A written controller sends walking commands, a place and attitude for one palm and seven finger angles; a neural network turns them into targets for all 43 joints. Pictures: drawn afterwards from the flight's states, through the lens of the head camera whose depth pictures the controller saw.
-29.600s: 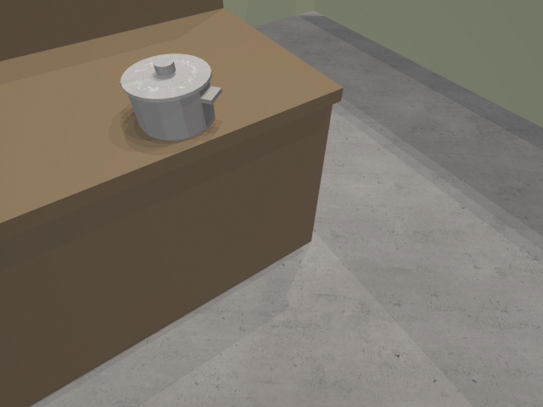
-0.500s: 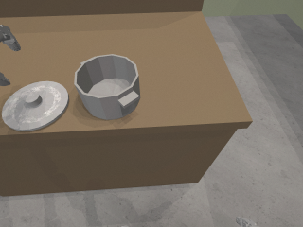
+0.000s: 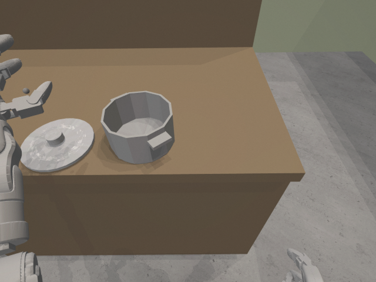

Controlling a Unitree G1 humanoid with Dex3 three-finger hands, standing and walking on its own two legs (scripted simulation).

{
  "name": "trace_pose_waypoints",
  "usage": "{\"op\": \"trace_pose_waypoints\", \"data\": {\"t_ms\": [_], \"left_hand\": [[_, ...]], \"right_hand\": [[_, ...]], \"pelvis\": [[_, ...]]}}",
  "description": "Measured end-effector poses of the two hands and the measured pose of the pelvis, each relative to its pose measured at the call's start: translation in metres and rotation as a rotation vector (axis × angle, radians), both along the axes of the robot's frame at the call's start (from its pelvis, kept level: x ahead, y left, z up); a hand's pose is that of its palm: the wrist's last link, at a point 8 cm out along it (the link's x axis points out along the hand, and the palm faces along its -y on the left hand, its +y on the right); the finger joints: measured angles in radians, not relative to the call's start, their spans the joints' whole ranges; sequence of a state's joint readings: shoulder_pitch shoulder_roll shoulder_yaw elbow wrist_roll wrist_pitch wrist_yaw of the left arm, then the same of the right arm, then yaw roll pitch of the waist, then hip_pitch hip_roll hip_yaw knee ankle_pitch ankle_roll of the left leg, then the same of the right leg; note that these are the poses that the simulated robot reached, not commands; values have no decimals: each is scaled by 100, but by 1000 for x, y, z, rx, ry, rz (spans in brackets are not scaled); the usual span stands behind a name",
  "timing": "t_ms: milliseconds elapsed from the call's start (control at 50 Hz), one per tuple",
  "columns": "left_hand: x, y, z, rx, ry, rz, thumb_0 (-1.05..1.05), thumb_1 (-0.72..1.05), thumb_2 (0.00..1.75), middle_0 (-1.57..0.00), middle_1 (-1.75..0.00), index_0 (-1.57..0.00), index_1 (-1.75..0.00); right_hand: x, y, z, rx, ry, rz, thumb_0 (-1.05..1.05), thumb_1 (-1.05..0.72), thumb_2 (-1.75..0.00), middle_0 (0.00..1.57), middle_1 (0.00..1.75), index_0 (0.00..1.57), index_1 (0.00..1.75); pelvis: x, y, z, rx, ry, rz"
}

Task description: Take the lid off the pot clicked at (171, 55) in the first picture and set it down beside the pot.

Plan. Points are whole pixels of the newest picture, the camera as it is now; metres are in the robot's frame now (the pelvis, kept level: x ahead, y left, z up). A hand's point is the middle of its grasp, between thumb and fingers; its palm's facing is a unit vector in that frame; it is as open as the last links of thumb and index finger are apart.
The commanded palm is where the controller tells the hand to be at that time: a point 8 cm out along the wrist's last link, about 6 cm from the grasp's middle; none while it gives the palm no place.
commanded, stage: draw the hand back to the body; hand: left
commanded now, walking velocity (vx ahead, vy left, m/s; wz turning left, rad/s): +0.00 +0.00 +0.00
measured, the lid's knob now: (54, 137) +0.44 +0.39 +0.03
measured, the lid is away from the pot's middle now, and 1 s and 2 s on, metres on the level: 0.23 0.23 0.23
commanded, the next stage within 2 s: step back with the hand held close in 1.30 s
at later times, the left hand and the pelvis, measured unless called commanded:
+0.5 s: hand (21, 129) +0.28 +0.27 +0.24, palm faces +0.53 -0.82 -0.22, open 7.8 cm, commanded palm +0.22 +0.30 +0.24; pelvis +0.00 -0.02 +0.00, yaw +0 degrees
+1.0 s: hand (9, 180) +0.20 +0.26 +0.22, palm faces +0.47 -0.83 -0.30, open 7.4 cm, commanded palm +0.13 +0.29 +0.22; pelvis -0.01 +0.00 +0.00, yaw +1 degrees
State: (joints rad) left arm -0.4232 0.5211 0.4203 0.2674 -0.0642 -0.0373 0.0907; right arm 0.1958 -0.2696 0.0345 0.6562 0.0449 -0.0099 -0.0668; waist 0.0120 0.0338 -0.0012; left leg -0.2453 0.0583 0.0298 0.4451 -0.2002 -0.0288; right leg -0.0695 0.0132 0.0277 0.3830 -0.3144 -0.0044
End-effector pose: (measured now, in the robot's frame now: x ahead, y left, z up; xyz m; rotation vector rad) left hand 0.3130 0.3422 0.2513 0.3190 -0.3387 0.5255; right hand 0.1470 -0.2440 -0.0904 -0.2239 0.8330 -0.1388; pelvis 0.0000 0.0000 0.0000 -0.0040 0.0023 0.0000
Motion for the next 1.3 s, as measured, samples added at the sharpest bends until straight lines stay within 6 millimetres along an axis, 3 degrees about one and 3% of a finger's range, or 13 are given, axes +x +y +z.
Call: {"op": "trace_pose_waypoints", "data": {"t_ms": [220,600,1300], "left_hand": [[-39,-17,-4,27,-20,7,0,42,82,-30,-53,-31,-53],[-96,-36,-13,52,-44,-26,1,83,89,-21,-33,-22,-33],[-199,-51,-27,146,27,-75,1,89,89,-21,-30,-21,-30]], "right_hand": [[9,-12,-1,3,-26,8,1,-90,-90,20,30,20,30],[37,12,13,36,-135,75,1,-90,-90,20,30,20,30],[28,53,24,36,-199,146,1,-90,-90,20,30,20,30]], "pelvis": [[0,-12,1,6,-29,5],[-5,-13,3,7,-59,8],[-21,8,3,-6,-102,23]]}}
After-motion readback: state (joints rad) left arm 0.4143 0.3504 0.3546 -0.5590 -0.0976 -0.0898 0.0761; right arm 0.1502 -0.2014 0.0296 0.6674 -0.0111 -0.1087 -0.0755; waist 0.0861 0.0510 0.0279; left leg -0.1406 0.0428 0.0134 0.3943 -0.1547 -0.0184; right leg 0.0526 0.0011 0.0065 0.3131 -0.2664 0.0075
